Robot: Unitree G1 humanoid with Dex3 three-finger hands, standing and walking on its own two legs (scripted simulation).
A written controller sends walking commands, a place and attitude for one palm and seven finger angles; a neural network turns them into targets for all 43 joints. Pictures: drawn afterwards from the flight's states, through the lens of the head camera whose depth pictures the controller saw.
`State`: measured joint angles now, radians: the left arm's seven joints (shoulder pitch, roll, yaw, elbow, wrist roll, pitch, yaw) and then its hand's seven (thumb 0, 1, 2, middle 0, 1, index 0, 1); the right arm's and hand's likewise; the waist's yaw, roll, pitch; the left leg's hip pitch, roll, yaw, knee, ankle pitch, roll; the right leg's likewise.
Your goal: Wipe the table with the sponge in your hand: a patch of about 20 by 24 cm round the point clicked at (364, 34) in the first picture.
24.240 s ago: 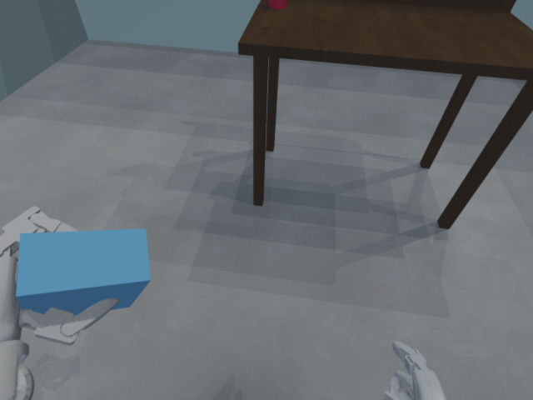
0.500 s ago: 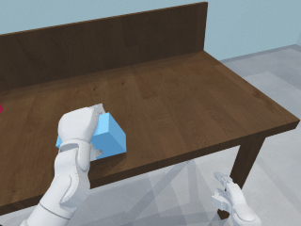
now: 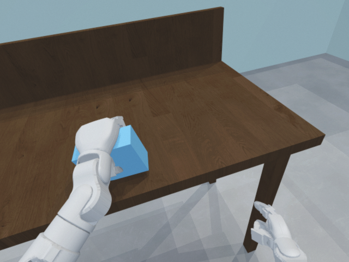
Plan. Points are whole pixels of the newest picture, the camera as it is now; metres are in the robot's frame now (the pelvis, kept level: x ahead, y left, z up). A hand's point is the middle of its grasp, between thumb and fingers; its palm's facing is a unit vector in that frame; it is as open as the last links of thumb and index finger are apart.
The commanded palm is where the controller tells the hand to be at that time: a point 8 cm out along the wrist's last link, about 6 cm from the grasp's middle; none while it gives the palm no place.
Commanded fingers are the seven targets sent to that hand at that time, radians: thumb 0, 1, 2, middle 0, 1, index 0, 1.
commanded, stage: wipe forward along the third lane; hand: left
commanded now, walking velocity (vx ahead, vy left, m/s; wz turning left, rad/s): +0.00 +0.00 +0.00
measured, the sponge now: (116, 160) +0.31 +0.19 +0.11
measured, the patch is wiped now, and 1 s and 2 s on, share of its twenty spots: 0.95 1.00 1.00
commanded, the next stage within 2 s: wipe back along the third lane in 1.48 s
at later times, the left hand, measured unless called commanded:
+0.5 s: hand (110, 138) +0.35 +0.22 +0.14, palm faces +0.04 -0.06 -1.00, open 9.7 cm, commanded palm +0.32 +0.22 +0.18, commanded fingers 0.00 0.10 1.30 -1.20 -1.60 -1.20 -1.60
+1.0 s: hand (107, 126) +0.40 +0.25 +0.14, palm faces -0.02 -0.04 -1.00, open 9.7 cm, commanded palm +0.38 +0.24 +0.17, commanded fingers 0.00 0.10 1.30 -1.20 -1.60 -1.20 -1.60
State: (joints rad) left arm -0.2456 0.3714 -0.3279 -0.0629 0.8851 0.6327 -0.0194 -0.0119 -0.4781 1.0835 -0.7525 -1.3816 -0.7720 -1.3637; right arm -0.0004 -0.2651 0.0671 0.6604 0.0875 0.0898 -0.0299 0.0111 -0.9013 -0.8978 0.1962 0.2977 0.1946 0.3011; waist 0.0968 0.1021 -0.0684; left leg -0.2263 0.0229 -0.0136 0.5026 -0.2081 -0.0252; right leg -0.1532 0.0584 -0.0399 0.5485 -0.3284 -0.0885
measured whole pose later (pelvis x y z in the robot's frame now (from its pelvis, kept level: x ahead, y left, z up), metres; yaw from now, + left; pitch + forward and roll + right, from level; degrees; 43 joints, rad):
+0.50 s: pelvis +0.01 +0.00 +0.00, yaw +0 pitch -1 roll +2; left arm -0.43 0.37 -0.28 0.27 0.94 0.62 -0.09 -0.03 -0.49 1.09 -0.77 -1.37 -0.79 -1.35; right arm 0.04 -0.29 0.06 0.70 0.08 0.09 -0.05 0.01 -0.90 -0.90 0.20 0.30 0.19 0.30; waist 0.06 0.11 -0.09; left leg -0.27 0.02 -0.01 0.50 -0.21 -0.01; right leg -0.20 0.06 -0.04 0.55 -0.33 -0.09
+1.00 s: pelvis +0.01 +0.01 +0.00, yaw +1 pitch +2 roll +1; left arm -0.68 0.39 -0.24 0.63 0.96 0.48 -0.08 -0.01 -0.51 1.10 -0.78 -1.37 -0.80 -1.34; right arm 0.13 -0.29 0.05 0.71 0.09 0.10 -0.07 0.01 -0.90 -0.90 0.20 0.30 0.20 0.30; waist 0.03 0.08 -0.11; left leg -0.34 0.01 -0.02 0.51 -0.21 -0.01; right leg -0.26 0.05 -0.05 0.53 -0.32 -0.07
